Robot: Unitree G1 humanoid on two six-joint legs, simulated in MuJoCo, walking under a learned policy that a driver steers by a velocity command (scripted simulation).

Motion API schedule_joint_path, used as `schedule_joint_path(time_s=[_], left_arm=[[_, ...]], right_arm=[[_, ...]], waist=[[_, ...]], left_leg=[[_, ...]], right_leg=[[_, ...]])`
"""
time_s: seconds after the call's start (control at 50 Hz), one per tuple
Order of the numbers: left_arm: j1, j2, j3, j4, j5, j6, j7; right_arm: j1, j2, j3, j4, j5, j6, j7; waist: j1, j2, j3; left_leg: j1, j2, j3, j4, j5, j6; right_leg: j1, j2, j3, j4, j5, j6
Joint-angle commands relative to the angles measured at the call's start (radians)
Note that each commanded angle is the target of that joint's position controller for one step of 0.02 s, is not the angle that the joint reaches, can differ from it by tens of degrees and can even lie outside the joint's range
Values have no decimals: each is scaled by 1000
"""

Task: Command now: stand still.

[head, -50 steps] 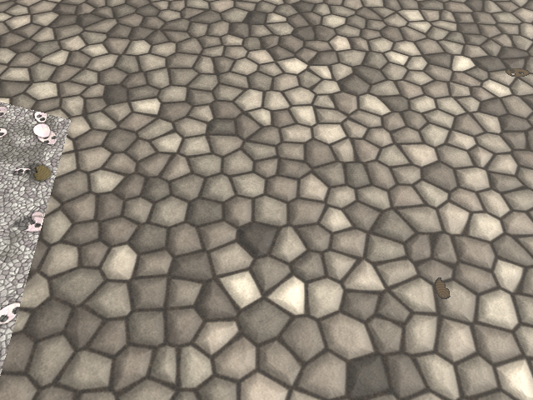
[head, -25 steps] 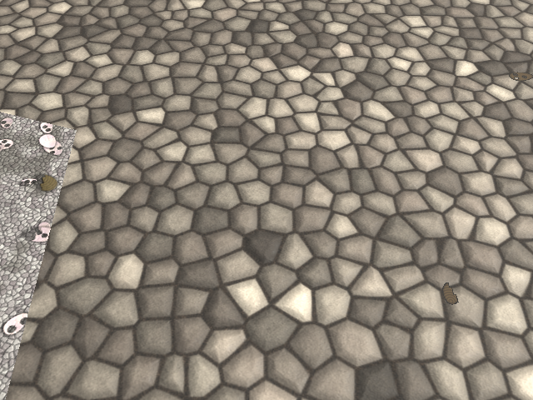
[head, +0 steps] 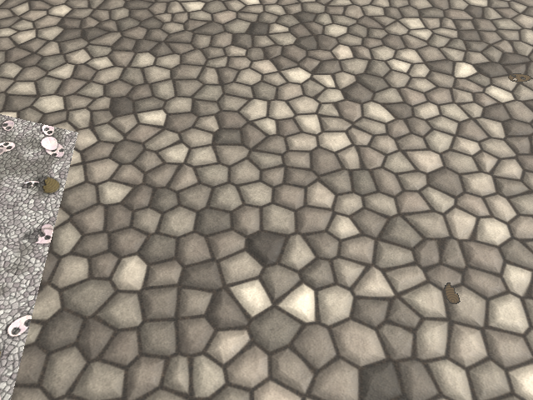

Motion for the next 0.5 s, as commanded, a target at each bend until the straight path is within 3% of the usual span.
schedule_joint_path(time_s=[0.02, 0.06, 0.08, 0.1, 0.12, 0.14, 0.16, 0.2, 0.24, 0.28, 0.3, 0.32, 0.34, 0.36, 0.4, 0.42, 0.44, 0.46, 0.48, 0.5], left_arm=[[21, 104, 21, -17, -1, -11, 5], [23, 103, 19, 1, -2, -11, 6], [41, 90, 17, 20, -4, -11, 7], [24, 94, 19, 15, -15, -15, 4], [-44, 100, 18, -18, -26, -29, -1], [-133, 108, 15, -61, -44, -53, -10], [-165, 125, 19, -74, -50, -75, -17], [-98, 110, 22, -48, -36, -109, -36], [-105, 105, 24, -42, -30, -128, -46], [-131, 69, 13, -44, -30, -134, -51], [-150, 62, 6, -58, 48, -91, -93], [-130, 64, 14, -42, -34, -109, -68], [-91, 71, 10, -26, -49, -115, -62], [-58, 79, 13, -8, -47, -118, -59], [86, 141, 41, 36, -47, -115, -46], [196, 235, 64, 48, -33, -115, -38], [269, 359, 85, 68, -7, -115, -53], [205, 267, 60, 60, -7, -125, -63], [111, 203, 40, 38, -9, -132, -68], [36, 170, 27, 22, -9, -132, -72]], right_arm=[[-7, -123, -20, -28, 1, -9, -3], [-3, -123, -18, -22, 1, -8, -4], [30, -129, -22, -8, 4, -5, -9], [71, -182, -40, 0, 20, -1, -13], [128, -230, -56, 9, 28, -3, -16], [131, -267, -69, -2, 24, -16, -21], [113, -239, -65, -20, 13, -36, -23], [83, -180, -54, -51, 18, -64, -17], [90, -178, -54, -72, 30, -67, -14], [95, -201, -59, -85, 32, -62, -14], [138, -230, -77, -43, -34, -50, 4], [128, -228, -70, -80, 34, -52, -4], [138, -226, -70, -71, 53, -49, -4], [150, -218, -66, -66, 52, -44, -4], [152, -167, -48, -70, 22, -38, -1], [130, -86, -21, -99, -7, -41, 3], [161, -41, -12, -141, 1, -60, -5], [157, -141, -34, -134, 25, -69, -7], [131, -176, -45, -137, 40, -70, -3], [123, -163, -46, -127, 36, -64, -5]], waist=[[-2, 20, -17], [-3, 20, -16], [-9, 46, -59], [-31, 109, -38], [-61, 183, 21], [-81, 224, 117], [-76, 171, 160], [-32, 95, 91], [-35, 101, 29], [-34, 133, 11], [-30, 137, -11], [-30, 147, 36], [-9, 123, 31], [10, 104, 40], [85, 67, -28], [125, -119, -101], [101, -343, -178], [80, -188, -130], [51, -139, -59], [29, -109, -39]], left_leg=[[-27, 89, -92, -119, 128, 20], [-25, 89, -92, -122, 130, 21], [-1, 80, -97, -150, -107, 35], [13, 120, -180, -201, -415, 81], [22, 251, -371, -312, -660, 155], [-11, 398, -560, -410, -703, 231], [7, 440, -618, -431, -595, 258], [115, 398, -506, -390, -403, 210], [113, 321, -345, -383, -278, 159], [15, 253, -220, -374, -194, 137], [-35, 209, -165, -370, -248, 145], [-91, 237, -177, -351, -178, 152], [-99, 241, -169, -319, -175, 152], [-128, 237, -161, -273, -138, 141], [-185, 186, -110, -71, 26, 85], [-281, 87, 0, 278, -30, 7], [-495, -30, 30, 554, -302, -34], [-540, 39, -63, 701, -305, -27], [-553, 87, -62, 716, -224, -5], [-516, 123, -41, 691, -154, -5]], right_leg=[[8, -27, 4, -42, 201, -9], [6, -27, 2, -44, 199, -9], [4, 10, -43, -11, 21, -13], [-92, 55, -102, 93, -206, -21], [-243, 50, -137, 219, -272, -28], [-387, -29, -114, 368, -240, -37], [-493, -81, -72, 484, -217, -43], [-577, -137, -65, 537, -115, -58], [-494, -141, -117, 404, -43, -45], [-330, -106, -175, 245, 10, -24], [-231, -46, -244, 181, -59, -27], [-185, -65, -225, 154, 20, -16], [-135, -57, -232, 88, 41, -19], [-71, -44, -241, 41, 83, -22], [131, -40, -214, -3, 89, -51], [253, -235, 37, -87, 93, -111], [363, -452, 452, -212, 112, -279], [294, -458, 468, -227, 82, -311], [214, -413, 318, -211, 162, -276], [154, -349, 195, -214, 252, -241]])
Velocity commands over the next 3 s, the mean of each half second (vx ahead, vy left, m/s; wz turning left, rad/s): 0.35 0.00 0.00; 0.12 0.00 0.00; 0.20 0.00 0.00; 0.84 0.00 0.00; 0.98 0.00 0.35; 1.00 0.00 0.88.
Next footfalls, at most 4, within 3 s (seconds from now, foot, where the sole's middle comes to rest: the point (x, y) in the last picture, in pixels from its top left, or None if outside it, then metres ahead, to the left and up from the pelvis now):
0.42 right None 0.16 -0.19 -0.78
0.80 left None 0.30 0.03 -0.78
1.58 left None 0.38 0.09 -0.78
2.08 right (304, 294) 0.82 -0.10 -0.78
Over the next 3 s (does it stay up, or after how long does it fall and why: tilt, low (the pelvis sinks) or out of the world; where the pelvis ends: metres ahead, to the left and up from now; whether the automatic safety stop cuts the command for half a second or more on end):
stays up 1.46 0.11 -0.03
